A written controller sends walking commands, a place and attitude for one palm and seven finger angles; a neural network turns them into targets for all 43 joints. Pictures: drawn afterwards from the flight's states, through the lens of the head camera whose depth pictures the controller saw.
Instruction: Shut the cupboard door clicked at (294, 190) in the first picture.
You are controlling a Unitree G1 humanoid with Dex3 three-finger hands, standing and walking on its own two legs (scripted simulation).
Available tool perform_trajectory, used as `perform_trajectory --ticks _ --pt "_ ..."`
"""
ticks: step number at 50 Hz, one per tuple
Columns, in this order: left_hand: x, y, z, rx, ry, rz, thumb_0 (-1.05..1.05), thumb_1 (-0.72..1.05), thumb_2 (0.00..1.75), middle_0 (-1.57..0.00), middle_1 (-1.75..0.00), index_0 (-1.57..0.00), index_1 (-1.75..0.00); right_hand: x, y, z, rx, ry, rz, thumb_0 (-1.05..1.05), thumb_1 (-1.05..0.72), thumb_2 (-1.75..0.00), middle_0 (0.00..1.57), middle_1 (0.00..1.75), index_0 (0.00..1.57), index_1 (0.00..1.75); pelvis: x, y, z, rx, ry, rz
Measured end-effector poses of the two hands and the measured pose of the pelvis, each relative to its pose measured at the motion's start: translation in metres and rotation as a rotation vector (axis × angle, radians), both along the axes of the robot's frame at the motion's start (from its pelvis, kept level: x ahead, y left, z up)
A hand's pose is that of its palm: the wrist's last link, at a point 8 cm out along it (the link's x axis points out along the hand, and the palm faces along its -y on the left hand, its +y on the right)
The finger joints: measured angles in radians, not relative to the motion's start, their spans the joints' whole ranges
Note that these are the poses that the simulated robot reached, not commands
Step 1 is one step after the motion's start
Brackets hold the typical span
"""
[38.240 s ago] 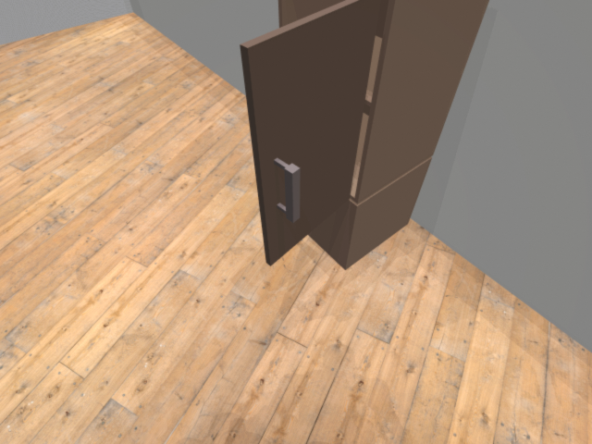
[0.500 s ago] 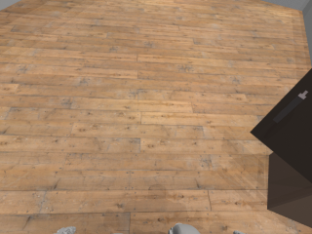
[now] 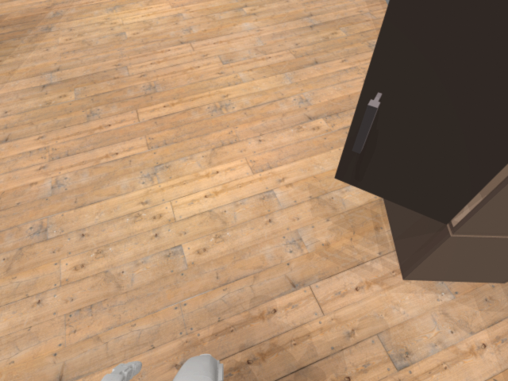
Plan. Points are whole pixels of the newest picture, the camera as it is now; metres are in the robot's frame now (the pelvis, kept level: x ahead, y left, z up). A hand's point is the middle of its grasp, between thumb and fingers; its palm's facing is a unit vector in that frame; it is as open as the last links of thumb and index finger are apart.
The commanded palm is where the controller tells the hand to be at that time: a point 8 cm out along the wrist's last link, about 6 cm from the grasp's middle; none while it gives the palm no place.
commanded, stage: turn to face it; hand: left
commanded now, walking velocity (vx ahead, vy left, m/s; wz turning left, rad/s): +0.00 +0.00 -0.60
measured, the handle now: (367, 123) +0.69 -0.25 -0.07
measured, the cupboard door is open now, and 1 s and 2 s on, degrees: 62 62 62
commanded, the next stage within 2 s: take the last steps up to it in 0.74 s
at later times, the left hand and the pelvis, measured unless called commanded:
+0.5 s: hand (152, 349) +0.19 +0.20 -0.16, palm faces -0.29 -0.93 -0.22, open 7.4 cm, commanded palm none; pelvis +0.02 +0.03 +0.00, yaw -18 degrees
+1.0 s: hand (190, 351) +0.19 +0.14 -0.18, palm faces -0.41 -0.90 -0.15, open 7.4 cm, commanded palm none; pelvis +0.05 +0.00 -0.01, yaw -26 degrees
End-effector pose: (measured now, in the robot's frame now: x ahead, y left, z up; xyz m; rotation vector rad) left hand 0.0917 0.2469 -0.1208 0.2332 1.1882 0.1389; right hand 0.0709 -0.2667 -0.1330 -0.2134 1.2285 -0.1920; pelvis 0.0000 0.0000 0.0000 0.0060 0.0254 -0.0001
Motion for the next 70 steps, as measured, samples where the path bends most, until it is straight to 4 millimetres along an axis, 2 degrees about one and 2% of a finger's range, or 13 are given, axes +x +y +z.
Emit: perform_trajectory --ticks 4,8,12,17,21,26,30,33,41,50,57,63,70 --pt "0.003 0.001 -0.007 -0.027 0.025 -0.025 0.01 0.91 0.9 -0.2 -0.3 -0.2 -0.3 0.016 0.008 0.009 -0.009 -0.055 -0.018 0.01 -0.91 -0.9 0.2 0.3 0.2 0.3 0.005 0.007 0.0 -0.005 0.004 -0.049" --pt "0.009 0.014 -0.021 -0.049 0.051 -0.046 0.01 0.91 0.9 -0.2 -0.3 -0.2 -0.3 0.028 0.021 0.018 -0.033 -0.113 -0.041 0.01 -0.91 -0.9 0.2 0.3 0.2 0.3 0.012 0.021 -0.004 -0.015 0.006 -0.097" --pt "0.025 0.029 -0.032 -0.057 0.07 -0.078 0.01 0.91 0.9 -0.2 -0.3 -0.2 -0.3 0.023 0.035 0.023 -0.06 -0.133 -0.056 0.01 -0.91 -0.9 0.2 0.3 0.2 0.3 0.018 0.034 -0.008 -0.026 0.005 -0.157" --pt "0.051 0.037 -0.02 -0.05 0.069 -0.144 0.01 0.91 0.9 -0.2 -0.3 -0.2 -0.3 -0.007 0.043 0.031 -0.061 -0.088 -0.118 0.0 -0.91 -0.9 0.2 0.3 0.2 0.3 0.021 0.038 0.003 -0.046 0.001 -0.221" --pt "0.075 0.029 -0.012 -0.039 0.055 -0.203 0.01 0.91 0.9 -0.2 -0.3 -0.19 -0.3 -0.038 0.044 0.028 -0.046 -0.035 -0.195 0.0 -0.91 -0.9 0.2 0.3 0.2 0.3 0.023 0.036 0.007 -0.055 0.002 -0.266" --pt "0.107 -0.003 -0.005 -0.022 0.018 -0.3 0.01 0.91 0.9 -0.19 -0.3 -0.19 -0.3 -0.086 0.035 0.013 -0.012 0.038 -0.304 0.0 -0.91 -0.9 0.2 0.3 0.2 0.3 0.023 0.023 0.004 -0.046 0.0 -0.32" --pt "0.129 -0.038 -0.005 0.0 -0.05 -0.383 0.01 0.91 0.9 -0.2 -0.3 -0.19 -0.3 -0.123 0.021 -0.011 0.026 0.086 -0.39 0.01 -0.91 -0.9 0.2 0.3 0.2 0.3 0.022 0.003 -0.01 -0.009 -0.005 -0.357" --pt "0.13 -0.059 0.0 0.006 -0.065 -0.414 0.01 0.91 0.9 -0.2 -0.3 -0.19 -0.3 -0.139 0.012 -0.02 0.033 0.13 -0.438 0.01 -0.91 -0.9 0.2 0.3 0.2 0.3 0.022 -0.002 -0.011 -0.02 -0.007 -0.373" --pt "0.114 -0.08 -0.001 -0.03 -0.004 -0.429 0.01 0.91 0.9 -0.2 -0.3 -0.2 -0.3 -0.124 0.011 -0.005 0.042 0.081 -0.468 0.01 -0.91 -0.9 0.2 0.3 0.2 0.3 0.028 -0.008 0.002 -0.005 -0.008 -0.412" --pt "0.111 -0.058 -0.035 -0.087 0.089 -0.397 0.01 0.91 0.9 -0.2 -0.3 -0.2 -0.3 -0.086 0.031 0.004 -0.01 -0.003 -0.45 0.01 -0.91 -0.9 0.2 0.3 0.2 0.3 0.053 0.004 -0.009 -0.032 -0.006 -0.454" --pt "0.134 -0.058 -0.023 -0.08 0.143 -0.444 0.01 0.91 0.9 -0.2 -0.3 -0.2 -0.3 -0.106 0.054 0.021 0.007 0.065 -0.518 0.0 -0.91 -0.9 0.2 0.3 0.2 0.3 0.075 -0.005 0.009 -0.042 0.003 -0.498" --pt "0.167 -0.089 -0.015 -0.065 0.137 -0.497 0.01 0.91 0.9 -0.2 -0.3 -0.19 -0.3 -0.134 0.063 0.022 0.064 0.179 -0.604 0.0 -0.91 -0.9 0.2 0.3 0.2 0.3 0.092 -0.028 0.013 -0.038 0.004 -0.534" --pt "0.216 -0.173 -0.017 -0.059 0.087 -0.598 0.01 0.91 0.9 -0.19 -0.3 -0.19 -0.3 -0.16 0.051 0.005 0.161 0.301 -0.703 0.0 -0.91 -0.9 0.2 0.3 0.2 0.3 0.109 -0.08 0.001 -0.015 -0.004 -0.562"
